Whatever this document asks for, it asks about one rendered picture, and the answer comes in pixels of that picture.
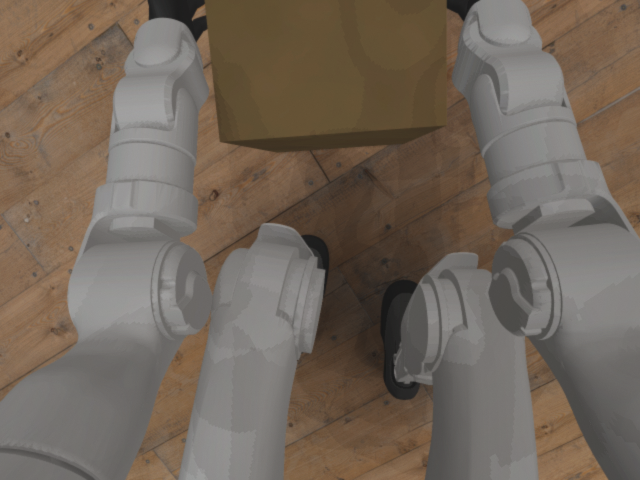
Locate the robot right upper arm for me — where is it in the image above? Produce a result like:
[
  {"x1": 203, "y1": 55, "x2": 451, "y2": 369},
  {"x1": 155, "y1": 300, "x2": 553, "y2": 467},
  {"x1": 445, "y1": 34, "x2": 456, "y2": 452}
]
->
[{"x1": 488, "y1": 223, "x2": 640, "y2": 480}]

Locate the robot right hand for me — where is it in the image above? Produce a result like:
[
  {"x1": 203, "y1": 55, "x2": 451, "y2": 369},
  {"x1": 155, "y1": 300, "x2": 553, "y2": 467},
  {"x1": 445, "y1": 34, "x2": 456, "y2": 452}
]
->
[{"x1": 447, "y1": 0, "x2": 480, "y2": 21}]

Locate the left robot forearm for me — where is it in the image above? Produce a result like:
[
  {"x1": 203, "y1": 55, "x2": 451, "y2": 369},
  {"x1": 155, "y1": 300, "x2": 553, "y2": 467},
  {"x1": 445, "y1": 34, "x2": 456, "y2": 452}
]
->
[{"x1": 67, "y1": 18, "x2": 209, "y2": 326}]

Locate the left robot foot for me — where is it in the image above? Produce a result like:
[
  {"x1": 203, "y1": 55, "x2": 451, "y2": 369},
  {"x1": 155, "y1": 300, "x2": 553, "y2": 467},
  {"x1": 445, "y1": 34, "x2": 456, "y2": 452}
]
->
[{"x1": 301, "y1": 235, "x2": 329, "y2": 354}]

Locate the robot left hand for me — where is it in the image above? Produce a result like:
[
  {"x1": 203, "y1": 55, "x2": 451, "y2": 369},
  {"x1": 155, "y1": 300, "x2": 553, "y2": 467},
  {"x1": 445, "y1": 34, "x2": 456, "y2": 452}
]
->
[{"x1": 148, "y1": 0, "x2": 208, "y2": 42}]

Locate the robot left thigh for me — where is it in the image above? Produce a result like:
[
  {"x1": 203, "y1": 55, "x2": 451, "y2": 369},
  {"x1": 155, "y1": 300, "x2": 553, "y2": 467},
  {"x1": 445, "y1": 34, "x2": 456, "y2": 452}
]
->
[{"x1": 178, "y1": 241, "x2": 325, "y2": 480}]

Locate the right robot forearm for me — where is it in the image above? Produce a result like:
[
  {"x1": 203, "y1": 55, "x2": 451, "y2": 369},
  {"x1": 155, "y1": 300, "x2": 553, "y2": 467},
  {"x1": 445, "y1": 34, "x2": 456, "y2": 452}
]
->
[{"x1": 452, "y1": 0, "x2": 640, "y2": 242}]

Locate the carton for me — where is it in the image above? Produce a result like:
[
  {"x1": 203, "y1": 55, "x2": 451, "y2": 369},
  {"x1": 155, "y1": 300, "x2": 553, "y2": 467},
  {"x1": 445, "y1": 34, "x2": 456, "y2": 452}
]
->
[{"x1": 204, "y1": 0, "x2": 447, "y2": 153}]

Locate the robot left upper arm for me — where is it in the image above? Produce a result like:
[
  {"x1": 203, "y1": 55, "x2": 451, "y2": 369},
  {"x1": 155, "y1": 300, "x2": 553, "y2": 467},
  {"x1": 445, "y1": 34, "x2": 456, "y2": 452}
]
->
[{"x1": 0, "y1": 240, "x2": 213, "y2": 480}]

